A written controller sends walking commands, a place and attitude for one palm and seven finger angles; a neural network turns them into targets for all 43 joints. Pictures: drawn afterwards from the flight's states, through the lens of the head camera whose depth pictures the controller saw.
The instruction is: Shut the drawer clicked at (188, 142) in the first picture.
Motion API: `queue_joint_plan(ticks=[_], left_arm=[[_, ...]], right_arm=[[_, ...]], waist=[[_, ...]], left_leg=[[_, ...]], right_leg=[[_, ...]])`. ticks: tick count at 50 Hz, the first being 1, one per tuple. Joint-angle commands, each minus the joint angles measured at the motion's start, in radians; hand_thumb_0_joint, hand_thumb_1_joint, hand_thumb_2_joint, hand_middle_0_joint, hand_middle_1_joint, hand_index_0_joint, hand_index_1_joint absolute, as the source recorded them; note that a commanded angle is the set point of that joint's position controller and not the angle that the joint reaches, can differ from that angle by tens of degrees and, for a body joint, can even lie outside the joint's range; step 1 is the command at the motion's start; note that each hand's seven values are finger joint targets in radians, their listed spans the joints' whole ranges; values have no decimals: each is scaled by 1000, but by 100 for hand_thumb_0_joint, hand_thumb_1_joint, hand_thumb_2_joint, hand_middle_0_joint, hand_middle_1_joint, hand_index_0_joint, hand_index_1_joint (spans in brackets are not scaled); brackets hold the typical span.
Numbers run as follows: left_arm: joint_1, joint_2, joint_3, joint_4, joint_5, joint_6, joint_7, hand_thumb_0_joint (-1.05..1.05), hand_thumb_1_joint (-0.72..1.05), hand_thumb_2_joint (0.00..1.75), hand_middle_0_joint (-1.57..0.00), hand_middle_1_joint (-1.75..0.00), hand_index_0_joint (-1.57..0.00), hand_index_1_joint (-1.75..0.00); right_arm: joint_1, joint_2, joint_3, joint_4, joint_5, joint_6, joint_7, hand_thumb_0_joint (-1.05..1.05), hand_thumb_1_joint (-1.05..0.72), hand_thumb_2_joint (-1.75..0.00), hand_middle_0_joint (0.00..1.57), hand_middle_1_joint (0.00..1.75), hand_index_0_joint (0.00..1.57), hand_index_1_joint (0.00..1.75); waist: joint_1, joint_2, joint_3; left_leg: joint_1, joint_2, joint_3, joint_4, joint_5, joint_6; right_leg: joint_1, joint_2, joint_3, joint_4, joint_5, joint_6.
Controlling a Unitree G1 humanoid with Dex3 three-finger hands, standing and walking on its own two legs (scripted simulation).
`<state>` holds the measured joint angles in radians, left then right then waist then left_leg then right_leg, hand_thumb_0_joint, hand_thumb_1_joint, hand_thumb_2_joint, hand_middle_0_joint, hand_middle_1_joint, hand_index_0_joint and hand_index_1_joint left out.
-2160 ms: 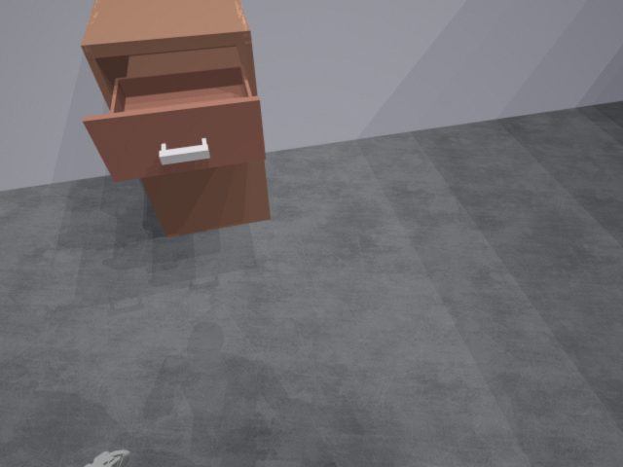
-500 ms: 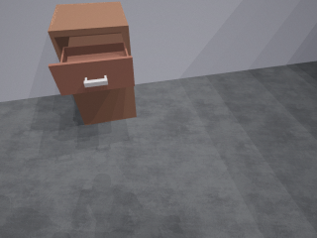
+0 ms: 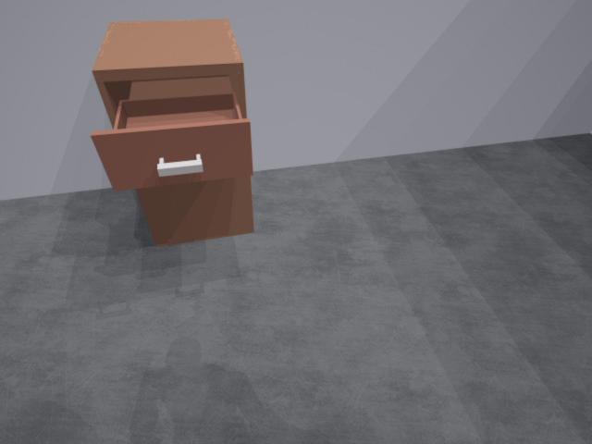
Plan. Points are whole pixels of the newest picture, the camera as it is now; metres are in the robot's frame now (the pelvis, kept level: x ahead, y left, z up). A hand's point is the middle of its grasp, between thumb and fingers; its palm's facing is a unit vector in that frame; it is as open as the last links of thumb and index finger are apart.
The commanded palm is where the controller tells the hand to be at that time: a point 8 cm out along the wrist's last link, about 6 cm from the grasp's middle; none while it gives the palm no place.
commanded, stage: walk to a spot facing it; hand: left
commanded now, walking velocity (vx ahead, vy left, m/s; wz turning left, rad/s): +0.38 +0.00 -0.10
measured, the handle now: (180, 163) +0.80 +0.37 -0.11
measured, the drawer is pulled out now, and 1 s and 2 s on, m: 0.30 0.30 0.30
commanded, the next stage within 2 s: turn to face it in 0.44 s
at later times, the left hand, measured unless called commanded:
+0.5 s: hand (227, 359) +0.31 +0.15 -0.19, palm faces -0.13 -0.97 -0.19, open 7.3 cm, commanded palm none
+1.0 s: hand (219, 345) +0.34 +0.17 -0.20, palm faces +0.17 -0.97 -0.16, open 7.3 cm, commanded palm none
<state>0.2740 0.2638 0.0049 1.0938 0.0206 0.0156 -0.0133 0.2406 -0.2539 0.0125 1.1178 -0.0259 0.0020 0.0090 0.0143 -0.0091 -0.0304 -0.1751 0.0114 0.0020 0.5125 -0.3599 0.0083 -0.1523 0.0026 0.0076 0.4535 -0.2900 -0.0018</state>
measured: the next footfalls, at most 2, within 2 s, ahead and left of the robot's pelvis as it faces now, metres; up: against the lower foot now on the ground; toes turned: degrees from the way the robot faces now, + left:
right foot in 0.50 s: +0.34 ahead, -0.12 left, +0.00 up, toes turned -13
left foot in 0.96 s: +0.39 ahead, +0.08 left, +0.00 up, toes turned +12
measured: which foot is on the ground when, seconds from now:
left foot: down 0.00-0.50, up 0.52-0.94, down 0.96-1.00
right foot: down 0.00-0.12, up 0.14-0.48, down 0.50-0.96, up 0.98-1.00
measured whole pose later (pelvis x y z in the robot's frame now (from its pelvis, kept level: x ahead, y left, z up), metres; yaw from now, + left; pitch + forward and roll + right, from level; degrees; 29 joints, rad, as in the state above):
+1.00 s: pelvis +0.32 -0.01 -0.02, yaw +6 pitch -1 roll -2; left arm 0.24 0.20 0.06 1.00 0.01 0.02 0.02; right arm 0.21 -0.17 -0.04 0.97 -0.03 0.01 0.00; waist 0.01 -0.05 0.06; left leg -0.37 0.04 0.11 0.69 -0.28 0.04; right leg -0.27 -0.09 -0.24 0.78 -0.48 0.01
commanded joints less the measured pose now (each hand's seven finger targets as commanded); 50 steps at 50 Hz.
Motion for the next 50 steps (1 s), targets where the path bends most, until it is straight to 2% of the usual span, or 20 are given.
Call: queue_joint_plan(ticks=[1,4,6,7,10,16,19,23,24,25,26,29,32,34,43,46,47,48,49,50], left_arm=[[97,161,48,-30,-5,-35,13,0,90,90,-20,-30,-20,-30],[48,108,49,-45,-2,-41,13,0,90,90,-20,-30,-20,-30],[-71,10,30,-104,-2,-55,10,0,90,90,-20,-30,-20,-30],[-110,37,37,-118,4,-63,18,0,90,90,-20,-30,-20,-30],[-96,-11,48,-100,2,-59,0,0,90,90,-20,-30,-20,-30],[-162,-81,39,-143,0,-33,-27,0,90,90,-20,-30,-20,-30],[-185,-87,42,-155,-6,-41,-25,0,90,90,-20,-30,-20,-30],[139,-19,70,-55,10,-58,-4,0,90,90,-20,-30,-20,-30],[258,53,89,-21,19,-73,6,0,90,90,-20,-30,-20,-30],[314,149,112,-13,14,-79,21,0,90,90,-20,-30,-20,-30],[288,172,115,-23,-9,-74,24,0,90,90,-20,-30,-20,-30],[41,54,72,-81,-8,-76,37,0,90,90,-20,-30,-20,-30],[-66,7,51,-103,2,-83,46,0,90,90,-20,-30,-20,-30],[-86,-2,44,-121,0,-73,41,0,90,90,-20,-30,-20,-30],[-7,55,77,-139,7,-40,47,0,90,90,-20,-30,-20,-30],[15,75,83,-140,-3,-28,44,0,90,90,-20,-30,-20,-30],[25,52,82,-147,-7,-22,42,0,90,90,-20,-30,-20,-30],[43,-1,72,-178,-20,-19,38,0,90,90,-20,-30,-20,-30],[-1,11,63,-203,-10,-13,44,0,90,90,-20,-30,-20,-30],[-38,14,66,-199,-5,-7,47,0,90,90,-20,-30,-20,-30]], right_arm=[[19,-81,-33,-61,4,-37,-13,0,-90,-90,20,30,20,30],[148,-69,-41,-29,8,-55,-16,0,-90,-90,20,30,20,30],[412,-160,-72,58,-6,-76,-37,0,-90,-90,20,30,20,30],[465,-132,-59,81,-3,-78,-49,0,-90,-90,20,30,20,30],[366,-62,-46,39,0,-93,-57,0,-90,-90,20,30,20,30],[342,9,-36,47,9,-112,-63,0,-90,-90,20,30,20,30],[342,-11,-43,61,9,-108,-65,0,-90,-90,20,30,20,30],[298,-58,-65,54,18,-95,-58,0,-90,-90,20,30,20,30],[311,-28,-63,49,26,-92,-46,0,-90,-90,20,30,20,30],[385,49,-54,29,37,-95,-41,0,-90,-90,20,30,20,30],[341,38,-56,9,38,-90,-44,0,-90,-90,20,30,20,30],[226,71,-54,-17,19,-58,-37,0,-90,-90,20,30,20,30],[310,117,-49,2,9,-8,-36,0,-90,-90,20,30,20,30],[304,121,-50,-13,11,12,-32,0,-90,-90,20,30,20,30],[17,61,-60,-159,6,9,-6,0,-90,-90,20,30,20,30],[73,25,-68,-160,-1,5,-6,0,-90,-90,20,30,20,30],[134,-26,-80,-153,-4,-2,-7,0,-90,-90,20,30,20,30],[175,-126,-95,-164,-8,-11,-15,0,-90,-90,20,30,20,30],[180,-153,-96,-156,2,-1,-25,0,-90,-90,20,30,20,30],[144,-136,-95,-154,-1,-2,-33,0,-90,-90,20,30,20,30]], waist=[[-1,-106,139],[-64,-3,163],[-153,351,184],[-152,278,210],[-84,80,215],[-38,145,247],[-31,141,204],[111,100,-1],[161,11,-75],[130,-218,-205],[118,-157,-214],[12,24,71],[-87,29,84],[-100,-45,88],[-6,-57,94],[-32,-17,26],[-58,126,-16],[-61,384,-41],[-69,306,-60],[-67,215,-54]], left_leg=[[-174,23,45,73,-44,12],[25,63,5,-73,-21,31],[290,343,-420,-288,275,159],[337,383,-454,-259,504,185],[277,346,-262,-249,597,203],[181,211,20,-348,577,119],[161,225,73,-317,766,121],[154,207,138,119,957,71],[-37,161,136,398,689,40],[-285,-3,132,769,-108,2],[-317,7,14,934,-199,32],[-313,108,-42,898,-35,32],[-203,116,-33,735,-17,7],[-178,107,7,664,48,-8],[-251,89,81,284,12,-28],[-93,46,112,82,142,-15],[18,112,3,-35,333,18],[139,354,-341,-125,753,159],[141,437,-395,-144,874,254],[95,392,-332,-163,682,246]], right_leg=[[-14,-213,276,-192,-254,-141],[-185,-127,143,-18,-125,-110],[-541,48,-88,511,-241,-28],[-628,5,-12,626,-269,-36],[-624,-80,-7,721,-164,-33],[-554,-71,-118,493,84,-24],[-349,-25,-154,279,119,-58],[70,45,-173,123,208,-109],[305,-76,-31,87,249,-158],[473,-376,439,21,379,-284],[396,-441,556,-99,347,-333],[-78,-381,290,-180,275,-257],[-269,-322,39,-218,337,-185],[-334,-284,-56,-238,284,-159],[-75,-353,-105,-113,342,-160],[-40,-306,-178,89,400,-97],[-110,-254,-210,260,286,-46],[-328,-102,-233,483,-194,41],[-368,-72,-111,624,-419,48],[-364,-91,-56,665,-367,38]])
